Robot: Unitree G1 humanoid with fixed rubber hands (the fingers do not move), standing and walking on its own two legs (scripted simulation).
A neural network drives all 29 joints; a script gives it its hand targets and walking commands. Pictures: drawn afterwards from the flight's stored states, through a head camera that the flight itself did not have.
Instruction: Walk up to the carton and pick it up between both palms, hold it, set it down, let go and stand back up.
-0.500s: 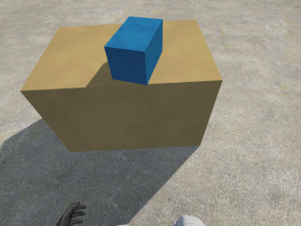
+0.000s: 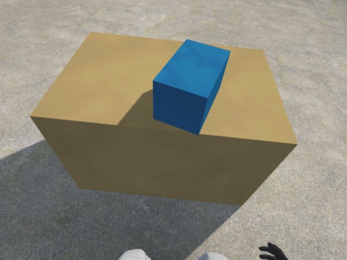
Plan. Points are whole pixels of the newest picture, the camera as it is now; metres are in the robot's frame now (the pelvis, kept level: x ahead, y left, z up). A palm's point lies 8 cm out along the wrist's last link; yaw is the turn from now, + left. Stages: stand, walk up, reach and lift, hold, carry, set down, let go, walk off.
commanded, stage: walk up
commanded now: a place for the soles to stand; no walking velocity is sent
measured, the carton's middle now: (192, 84) +0.71 -0.03 -0.03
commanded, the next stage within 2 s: none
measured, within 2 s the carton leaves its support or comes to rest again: neither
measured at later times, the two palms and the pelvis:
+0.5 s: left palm (88, 208) +0.24 +0.23 -0.08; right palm (286, 246) +0.19 -0.29 -0.12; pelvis +0.15 -0.02 +0.01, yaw -2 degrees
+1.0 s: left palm (81, 194) +0.28 +0.27 -0.10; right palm (265, 192) +0.31 -0.24 -0.08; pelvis +0.18 +0.01 +0.01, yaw -3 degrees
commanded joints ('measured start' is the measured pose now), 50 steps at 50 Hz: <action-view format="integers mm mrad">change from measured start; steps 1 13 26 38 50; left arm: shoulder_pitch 60 27 -130 -115 -157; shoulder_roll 91 68 136 127 118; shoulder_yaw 52 77 59 36 31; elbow -105 -135 -175 -135 -116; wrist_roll -9 4 -9 -35 -42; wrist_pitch -33 -74 -52 -18 -35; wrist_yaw -9 12 53 32 17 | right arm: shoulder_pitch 90 113 159 -93 -121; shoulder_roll -200 -178 -98 -196 -189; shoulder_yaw -70 -42 -30 -30 -23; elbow -29 20 7 -47 -30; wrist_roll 2 4 3 46 45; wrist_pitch -12 -1 61 46 42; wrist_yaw -16 6 -1 -7 2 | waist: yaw -39 11 -23 -7 -19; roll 179 49 -132 183 49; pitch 13 -44 -65 -87 -125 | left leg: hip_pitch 69 -68 -16 -21 91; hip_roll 223 132 38 140 102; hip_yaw -297 -76 -53 -151 -112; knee -446 -109 197 -239 -223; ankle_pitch -163 88 -136 180 50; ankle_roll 181 95 -68 52 27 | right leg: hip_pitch -178 268 68 139 88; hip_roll -49 44 -212 -26 -55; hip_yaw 48 -31 172 50 95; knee -30 -608 -758 -572 -692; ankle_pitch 99 368 650 325 276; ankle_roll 20 -18 -214 7 -9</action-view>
